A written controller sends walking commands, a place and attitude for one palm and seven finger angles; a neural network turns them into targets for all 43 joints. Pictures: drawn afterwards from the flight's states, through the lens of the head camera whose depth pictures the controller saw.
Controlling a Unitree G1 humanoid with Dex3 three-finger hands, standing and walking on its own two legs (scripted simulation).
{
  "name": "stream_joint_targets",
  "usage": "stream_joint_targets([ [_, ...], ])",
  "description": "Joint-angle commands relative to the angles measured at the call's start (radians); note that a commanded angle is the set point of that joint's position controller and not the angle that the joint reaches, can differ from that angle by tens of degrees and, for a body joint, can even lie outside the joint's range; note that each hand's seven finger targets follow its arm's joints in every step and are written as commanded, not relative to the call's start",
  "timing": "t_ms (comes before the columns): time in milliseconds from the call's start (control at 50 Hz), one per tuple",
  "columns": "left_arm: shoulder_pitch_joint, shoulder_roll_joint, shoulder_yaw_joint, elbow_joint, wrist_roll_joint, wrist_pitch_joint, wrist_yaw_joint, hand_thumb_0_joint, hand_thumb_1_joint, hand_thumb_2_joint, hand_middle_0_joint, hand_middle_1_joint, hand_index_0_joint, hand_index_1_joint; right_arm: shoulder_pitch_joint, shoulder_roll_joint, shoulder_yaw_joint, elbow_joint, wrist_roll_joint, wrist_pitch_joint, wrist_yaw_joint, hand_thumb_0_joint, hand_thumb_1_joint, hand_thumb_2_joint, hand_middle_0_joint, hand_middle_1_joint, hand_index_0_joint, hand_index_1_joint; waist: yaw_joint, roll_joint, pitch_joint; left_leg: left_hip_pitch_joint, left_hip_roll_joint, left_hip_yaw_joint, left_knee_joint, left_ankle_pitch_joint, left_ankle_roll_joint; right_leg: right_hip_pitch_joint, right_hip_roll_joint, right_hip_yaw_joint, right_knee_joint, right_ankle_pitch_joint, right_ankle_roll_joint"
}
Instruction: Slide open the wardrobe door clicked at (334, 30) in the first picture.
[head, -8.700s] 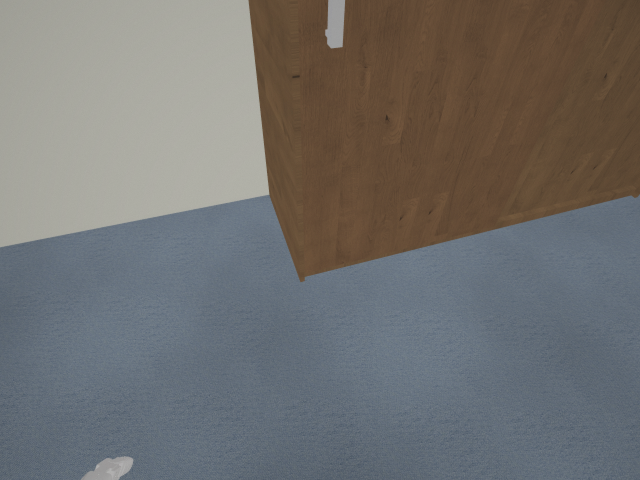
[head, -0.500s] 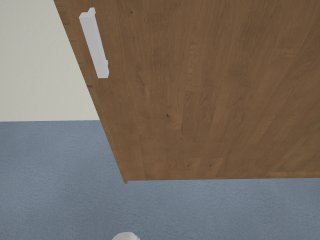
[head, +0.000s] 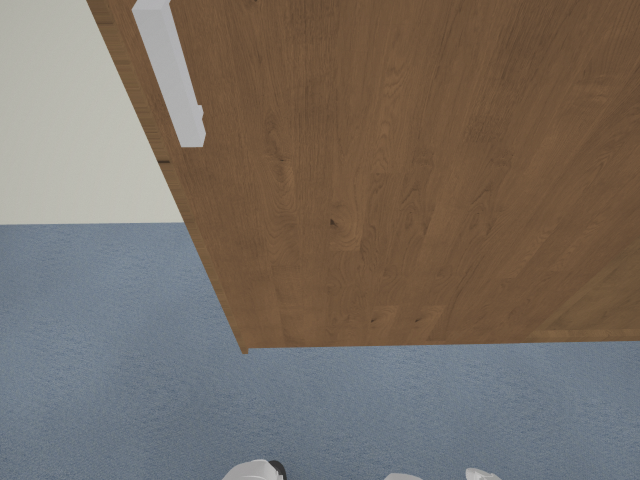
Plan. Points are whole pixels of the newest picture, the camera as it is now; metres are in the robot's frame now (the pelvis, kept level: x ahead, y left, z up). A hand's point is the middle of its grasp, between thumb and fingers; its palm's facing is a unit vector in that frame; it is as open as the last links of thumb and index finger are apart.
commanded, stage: come to a stop and stand still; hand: left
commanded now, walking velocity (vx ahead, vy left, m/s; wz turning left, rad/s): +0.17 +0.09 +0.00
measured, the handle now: (179, 71) +0.50 +0.21 +0.23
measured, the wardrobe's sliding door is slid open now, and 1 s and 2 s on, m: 0.00 0.00 0.00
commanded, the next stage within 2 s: look again from close up in 1.04 s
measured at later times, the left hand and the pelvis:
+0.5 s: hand out of the picture -0.05 +0.17 -0.17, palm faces +0.13 -0.97 -0.22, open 7.3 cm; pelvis -0.03 -0.01 +0.01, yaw +2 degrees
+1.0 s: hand out of the picture -0.02 +0.19 -0.17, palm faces +0.04 -0.98 -0.19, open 7.4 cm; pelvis -0.02 +0.02 +0.01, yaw +0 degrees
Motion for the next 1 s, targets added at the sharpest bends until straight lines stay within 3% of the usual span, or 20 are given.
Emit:
stream_joint_targets([
  [0,0.218,0.021,0.0,0.006,0.0,-0.028,-0.008,0.0,0.9,0.9,-0.2,-0.3,-0.2,-0.3,0.041,-0.162,-0.042,-0.035,0.005,-0.003,0.009,0.0,-0.9,-0.9,0.2,0.3,0.2,0.3,0.019,0.126,-0.237,0.05,0.147,-0.162,-0.091,-0.091,0.09,0.233,0.001,-0.063,-0.377,0.205,-0.006],
  [20,0.239,0.065,0.002,0.02,0.01,-0.036,-0.005,0.0,0.9,0.9,-0.2,-0.3,-0.2,-0.3,0.057,-0.112,-0.035,-0.033,0.012,0.004,0.017,0.0,-0.9,-0.9,0.2,0.3,0.2,0.3,0.025,-0.016,-0.2,-0.049,0.054,-0.107,-0.011,-0.284,0.029,0.282,-0.05,0.002,-0.517,0.208,-0.016],
  [40,0.194,0.143,0.005,0.004,0.019,-0.047,-0.003,0.0,0.9,0.9,-0.2,-0.3,-0.2,-0.3,0.055,-0.038,-0.019,-0.051,0.02,0.015,0.025,0.0,-0.9,-0.9,0.2,0.3,0.2,0.3,0.012,-0.259,-0.113,-0.153,-0.047,-0.053,0.145,-0.385,-0.043,0.169,-0.254,0.3,-0.683,-0.063,-0.093],
  [60,0.11,0.184,0.006,-0.037,0.012,-0.039,-0.001,0.0,0.9,0.9,-0.2,-0.3,-0.2,-0.3,-0.004,-0.073,-0.02,-0.077,0.014,0.024,0.034,0.0,-0.9,-0.9,0.2,0.3,0.2,0.3,0.03,-0.272,-0.03,-0.097,-0.034,-0.1,0.257,-0.389,-0.036,-0.05,-0.352,0.409,-0.81,-0.293,-0.157],
  [80,0.037,0.198,0.008,-0.06,0.014,-0.04,0.001,0.0,0.9,0.9,-0.2,-0.3,-0.2,-0.3,0.016,-0.09,-0.027,-0.074,0.01,0.026,0.043,0.0,-0.9,-0.9,0.2,0.3,0.2,0.3,0.002,-0.205,0.003,-0.051,-0.027,-0.114,0.323,-0.349,-0.034,-0.155,-0.359,0.392,-0.845,-0.36,-0.169],
  [100,0.003,0.192,0.015,-0.064,0.012,-0.048,0.004,0.0,0.9,0.9,-0.2,-0.3,-0.2,-0.3,0.019,-0.085,-0.026,-0.052,0.005,0.033,0.043,0.0,-0.9,-0.9,0.2,0.3,0.2,0.3,0.0,-0.239,0.05,-0.066,-0.03,-0.139,0.37,-0.3,-0.027,-0.184,-0.324,0.402,-0.839,-0.32,-0.151],
  [160,0.005,0.146,0.001,-0.042,0.004,-0.061,-0.004,0.0,0.9,0.9,-0.2,-0.3,-0.2,-0.3,0.153,-0.093,-0.023,0.011,-0.001,0.017,0.049,0.0,-0.9,-0.9,0.2,0.3,0.2,0.3,-0.031,-0.174,0.037,-0.094,-0.047,-0.113,0.414,-0.18,-0.032,-0.03,-0.235,0.229,-0.741,-0.025,-0.114],
  [280,0.167,0.145,0.011,0.007,0.006,-0.07,0.003,0.0,0.9,0.9,-0.2,-0.3,-0.2,-0.3,0.134,-0.102,-0.013,-0.013,0.003,-0.005,0.044,0.0,-0.9,-0.9,0.2,0.3,0.2,0.3,0.05,-0.157,-0.059,-0.169,-0.048,-0.097,0.312,-0.236,-0.058,0.293,-0.285,0.222,-0.655,0.262,-0.165],
  [340,0.179,0.151,0.016,0.027,0.011,-0.067,0.007,0.0,0.9,0.9,-0.2,-0.3,-0.2,-0.3,0.125,-0.085,-0.001,-0.019,0.01,-0.012,0.033,0.0,-0.9,-0.9,0.2,0.3,0.2,0.3,0.06,-0.19,-0.092,-0.104,-0.051,-0.095,0.182,-0.307,-0.056,0.32,-0.302,0.23,-0.594,0.48,-0.193],
  [380,0.151,0.154,0.014,0.035,0.01,-0.065,0.006,0.0,0.9,0.9,-0.2,-0.3,-0.2,-0.3,0.166,-0.072,0.005,-0.003,0.018,-0.017,0.028,0.0,-0.9,-0.9,0.2,0.3,0.2,0.3,0.037,-0.204,-0.123,0.005,-0.068,-0.076,0.058,-0.277,-0.051,0.296,-0.276,0.196,-0.558,0.561,-0.179],
  [420,0.085,0.139,0.008,0.033,-0.003,-0.059,0.007,0.0,0.9,0.9,-0.2,-0.3,-0.2,-0.3,0.26,-0.064,0.011,0.041,0.02,-0.025,0.021,0.0,-0.9,-0.9,0.2,0.3,0.2,0.3,-0.016,-0.201,-0.145,0.215,-0.081,-0.064,-0.123,-0.088,-0.043,0.16,-0.207,0.134,-0.51,0.473,-0.118],
  [440,0.066,0.112,0.001,0.028,-0.009,-0.054,0.005,0.0,0.9,0.9,-0.2,-0.3,-0.2,-0.3,0.293,-0.083,0.011,0.058,0.02,-0.034,0.017,0.0,-0.9,-0.9,0.2,0.3,0.2,0.3,-0.028,-0.125,-0.153,0.298,-0.05,-0.089,-0.163,-0.03,-0.032,0.097,-0.15,0.085,-0.465,0.387,-0.082],
  [460,0.078,0.075,-0.008,0.025,-0.014,-0.05,0.002,0.0,0.9,0.9,-0.2,-0.3,-0.2,-0.3,0.299,-0.129,0.005,0.062,0.015,-0.042,0.013,0.0,-0.9,-0.9,0.2,0.3,0.2,0.3,-0.025,0.008,-0.171,0.339,0.053,-0.192,-0.174,0.033,0.0,0.035,-0.088,0.037,-0.404,0.304,-0.046],
  [480,0.08,0.041,-0.017,0.023,-0.013,-0.045,-0.001,0.0,0.9,0.9,-0.2,-0.3,-0.2,-0.3,0.28,-0.172,-0.003,0.053,0.014,-0.04,0.008,0.0,-0.9,-0.9,0.2,0.3,0.2,0.3,-0.017,0.11,-0.147,0.28,0.156,-0.287,-0.207,0.041,0.051,0.028,-0.048,-0.02,-0.366,0.198,-0.012],
  [500,0.074,0.022,-0.021,0.029,-0.008,-0.042,0.0,0.0,0.9,0.9,-0.2,-0.3,-0.2,-0.3,0.236,-0.183,0.0,0.046,0.011,-0.033,0.006,0.0,-0.9,-0.9,0.2,0.3,0.2,0.3,-0.004,0.118,-0.093,0.16,0.185,-0.288,-0.244,-0.042,0.077,0.074,-0.042,-0.038,-0.364,0.154,-0.001],
  [540,0.055,0.024,-0.03,0.058,-0.001,-0.034,-0.003,0.0,0.9,0.9,-0.2,-0.3,-0.2,-0.3,0.188,-0.141,0.014,0.055,0.013,-0.038,0.001,0.0,-0.9,-0.9,0.2,0.3,0.2,0.3,-0.001,0.14,-0.013,0.094,0.114,-0.245,-0.278,-0.07,0.058,0.115,-0.044,-0.044,-0.38,0.23,0.004],
  [620,0.107,0.053,-0.038,0.108,-0.006,-0.045,-0.004,0.0,0.9,0.9,-0.2,-0.3,-0.2,-0.3,0.211,-0.112,0.024,0.078,0.02,-0.047,-0.005,0.0,-0.9,-0.9,0.2,0.3,0.2,0.3,0.0,0.053,-0.044,0.158,0.042,-0.164,-0.186,0.107,0.02,0.177,-0.073,0.004,-0.475,0.391,-0.006],
  [940,0.085,0.062,-0.046,0.123,-0.011,-0.053,0.003,0.0,0.9,0.9,-0.2,-0.3,-0.2,-0.3,0.249,-0.097,0.03,0.119,0.021,-0.057,-0.003,0.0,-0.9,-0.9,0.2,0.3,0.2,0.3,-0.012,0.004,-0.053,0.193,0.027,-0.141,-0.197,0.093,0.002,0.214,-0.086,0.013,-0.514,0.439,-0.012],
  [960,0.133,0.085,-0.061,0.14,0.001,-0.072,0.047,0.0,0.9,0.9,-0.2,-0.3,-0.2,-0.3,0.198,-0.146,0.036,0.048,0.028,-0.068,0.01,0.0,-0.9,-0.9,0.2,0.3,0.2,0.3,-0.009,0.022,-0.033,0.129,0.041,-0.115,-0.015,0.302,-0.011,0.178,-0.114,0.062,-0.454,0.646,-0.038],
  [980,0.129,0.124,-0.05,0.122,0.005,-0.095,0.036,0.0,0.9,0.9,-0.2,-0.3,-0.2,-0.3,0.221,-0.121,0.042,0.024,0.019,-0.072,0.011,0.0,-0.9,-0.9,0.2,0.3,0.2,0.3,-0.028,0.043,-0.085,0.147,0.0,-0.105,-0.004,0.381,-0.026,0.223,-0.133,0.018,-0.401,0.885,-0.047],
])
